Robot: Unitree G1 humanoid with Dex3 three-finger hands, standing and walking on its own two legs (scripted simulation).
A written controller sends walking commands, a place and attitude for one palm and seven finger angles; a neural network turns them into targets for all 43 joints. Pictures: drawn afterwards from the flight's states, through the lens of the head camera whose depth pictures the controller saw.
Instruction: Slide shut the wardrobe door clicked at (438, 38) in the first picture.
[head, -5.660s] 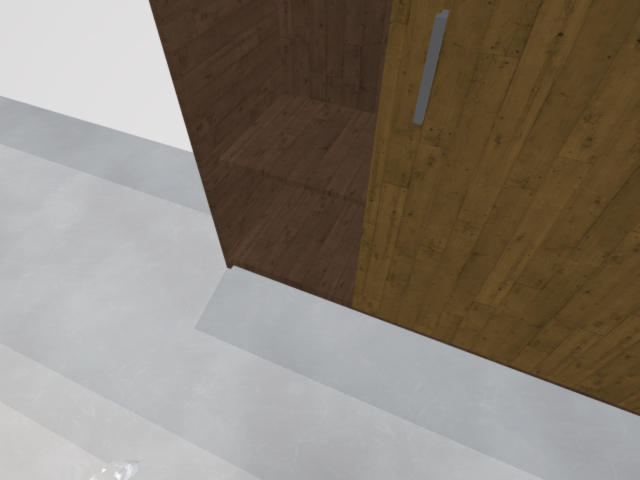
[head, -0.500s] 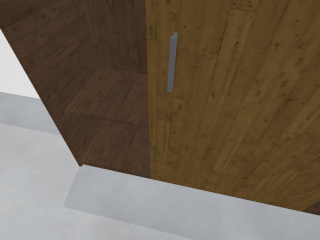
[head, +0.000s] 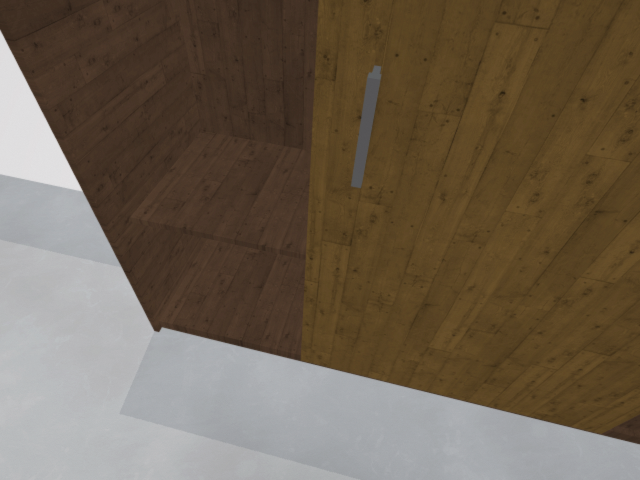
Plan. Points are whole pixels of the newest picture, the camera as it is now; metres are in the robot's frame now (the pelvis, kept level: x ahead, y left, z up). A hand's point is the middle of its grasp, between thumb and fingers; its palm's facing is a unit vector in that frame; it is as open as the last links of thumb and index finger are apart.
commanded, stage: look again from close up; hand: right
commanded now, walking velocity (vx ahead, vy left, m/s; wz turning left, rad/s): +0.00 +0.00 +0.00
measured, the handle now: (366, 130) +0.57 -0.02 +0.16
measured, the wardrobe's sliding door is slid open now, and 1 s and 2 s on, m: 0.51 0.51 0.51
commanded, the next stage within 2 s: shuffle to correct the standing spot in 0.76 s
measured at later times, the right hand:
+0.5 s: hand out of the picture +0.02 -0.16 -0.17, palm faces +0.01 +0.98 -0.19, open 7.3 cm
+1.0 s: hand out of the picture +0.00 -0.16 -0.17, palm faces +0.01 +0.98 -0.18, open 7.3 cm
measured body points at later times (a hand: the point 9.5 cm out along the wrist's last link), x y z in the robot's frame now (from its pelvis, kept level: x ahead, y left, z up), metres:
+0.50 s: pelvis +0.02 +0.01 +0.00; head +0.03 +0.01 +0.45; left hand +0.02 +0.23 -0.16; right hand +0.02 -0.21 -0.16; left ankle -0.02 +0.09 -0.74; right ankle +0.00 -0.09 -0.74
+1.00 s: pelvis +0.02 +0.00 +0.00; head +0.03 +0.00 +0.45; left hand +0.00 +0.22 -0.16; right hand +0.00 -0.21 -0.16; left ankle -0.02 +0.09 -0.74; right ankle +0.00 -0.09 -0.74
